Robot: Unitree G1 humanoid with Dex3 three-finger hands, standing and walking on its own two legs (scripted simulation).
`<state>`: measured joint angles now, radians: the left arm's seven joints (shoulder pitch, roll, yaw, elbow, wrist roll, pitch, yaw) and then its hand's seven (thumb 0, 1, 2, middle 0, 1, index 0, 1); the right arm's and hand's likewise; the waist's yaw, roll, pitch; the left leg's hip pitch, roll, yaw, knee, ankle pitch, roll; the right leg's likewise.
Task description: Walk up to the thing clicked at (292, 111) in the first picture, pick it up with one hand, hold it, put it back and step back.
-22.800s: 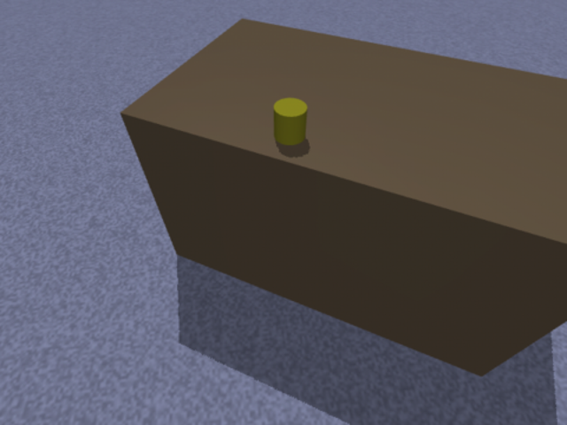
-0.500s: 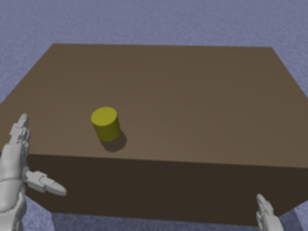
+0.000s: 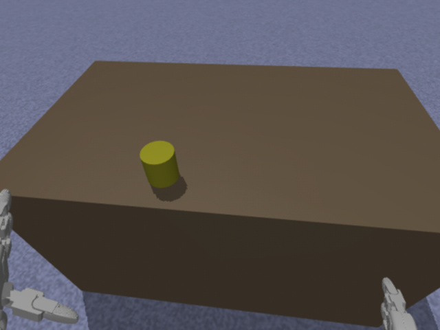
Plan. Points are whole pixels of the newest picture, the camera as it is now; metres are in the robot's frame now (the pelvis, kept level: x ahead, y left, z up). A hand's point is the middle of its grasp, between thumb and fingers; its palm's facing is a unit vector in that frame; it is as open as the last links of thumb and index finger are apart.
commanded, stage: home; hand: left
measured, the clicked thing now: (160, 164) +0.48 +0.20 +0.00
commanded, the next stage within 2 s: none
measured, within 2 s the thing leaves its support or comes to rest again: neither
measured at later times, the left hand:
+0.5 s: hand (105, 299) +0.18 +0.23 -0.02, palm faces +0.19 -0.95 -0.27, open 17.6 cm
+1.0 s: hand (130, 307) +0.18 +0.20 -0.07, palm faces +0.09 -0.96 -0.25, open 17.7 cm
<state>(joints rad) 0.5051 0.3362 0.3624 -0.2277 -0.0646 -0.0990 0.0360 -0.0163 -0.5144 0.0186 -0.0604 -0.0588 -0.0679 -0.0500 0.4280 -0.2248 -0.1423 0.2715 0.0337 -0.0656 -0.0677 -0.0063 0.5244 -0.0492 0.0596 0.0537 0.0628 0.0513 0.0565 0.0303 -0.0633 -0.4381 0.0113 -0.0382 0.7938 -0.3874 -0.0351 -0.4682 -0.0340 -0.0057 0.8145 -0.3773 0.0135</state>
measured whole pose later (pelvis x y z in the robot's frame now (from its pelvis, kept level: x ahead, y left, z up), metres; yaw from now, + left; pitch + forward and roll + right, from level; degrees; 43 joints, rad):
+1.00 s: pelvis +0.01 +0.02 -0.02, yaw -1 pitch +6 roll -1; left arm 0.46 0.20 0.00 0.13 -0.01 0.02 0.11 -0.02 -0.59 0.02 -0.05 -0.05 -0.05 -0.04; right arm 0.30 -0.21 0.01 0.49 0.02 -0.06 -0.09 0.02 -0.90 -0.90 0.20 0.30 0.21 0.30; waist -0.01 0.02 -0.08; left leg -0.58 0.03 -0.03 0.94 -0.47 -0.02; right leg -0.58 -0.01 0.00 0.89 -0.42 0.03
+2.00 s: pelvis +0.02 +0.01 -0.02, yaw -1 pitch +7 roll -2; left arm 0.47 0.20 0.00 0.01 -0.01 0.23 0.13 -0.01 -0.56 0.04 -0.05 -0.05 -0.05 -0.05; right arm 0.29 -0.21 0.02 0.51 0.01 -0.13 -0.16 0.02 -0.90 -0.90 0.20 0.30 0.21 0.30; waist -0.02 0.03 -0.11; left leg -0.61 0.04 -0.05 0.97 -0.49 -0.03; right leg -0.60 -0.01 -0.02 0.92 -0.44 0.02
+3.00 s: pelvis +0.01 +0.02 -0.01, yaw +0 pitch +0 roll +0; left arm 0.26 0.35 0.00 0.66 0.05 0.01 0.01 -0.01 -0.56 0.04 -0.06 -0.05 -0.06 -0.05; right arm 0.22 -0.33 -0.03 0.81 -0.06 -0.02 -0.01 0.02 -0.90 -0.90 0.21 0.30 0.21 0.30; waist 0.02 -0.02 0.01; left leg -0.42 0.01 -0.02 0.86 -0.44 -0.01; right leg -0.44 -0.04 0.01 0.86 -0.41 0.02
